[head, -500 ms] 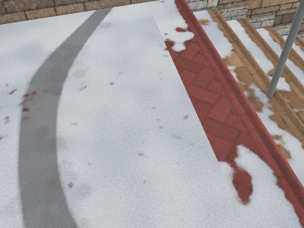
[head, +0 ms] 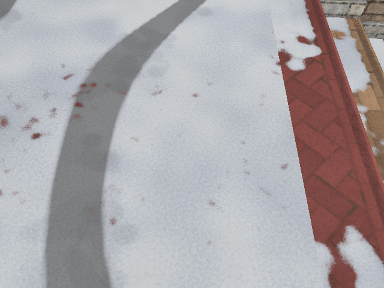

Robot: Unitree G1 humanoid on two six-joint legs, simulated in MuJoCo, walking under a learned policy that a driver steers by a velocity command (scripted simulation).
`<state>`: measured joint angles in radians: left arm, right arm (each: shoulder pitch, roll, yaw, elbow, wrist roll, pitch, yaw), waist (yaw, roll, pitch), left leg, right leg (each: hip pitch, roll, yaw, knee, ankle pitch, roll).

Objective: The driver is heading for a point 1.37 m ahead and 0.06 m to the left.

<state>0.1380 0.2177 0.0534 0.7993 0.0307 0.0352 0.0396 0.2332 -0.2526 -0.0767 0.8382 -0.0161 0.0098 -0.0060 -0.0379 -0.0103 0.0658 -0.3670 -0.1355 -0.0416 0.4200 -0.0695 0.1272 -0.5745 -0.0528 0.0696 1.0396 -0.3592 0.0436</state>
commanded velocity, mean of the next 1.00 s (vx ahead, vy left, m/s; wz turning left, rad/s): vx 0.01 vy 0.00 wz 0.28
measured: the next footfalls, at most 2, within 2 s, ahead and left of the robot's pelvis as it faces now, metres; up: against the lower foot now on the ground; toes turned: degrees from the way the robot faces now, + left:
right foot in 0.26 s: +0.06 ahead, -0.15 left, +0.00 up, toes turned +14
left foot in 0.66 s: -0.03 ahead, +0.05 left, +0.00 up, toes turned +11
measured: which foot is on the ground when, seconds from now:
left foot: down 0.00-0.26, up 0.28-0.64, down 0.66-1.00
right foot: up 0.00-0.24, down 0.26-1.00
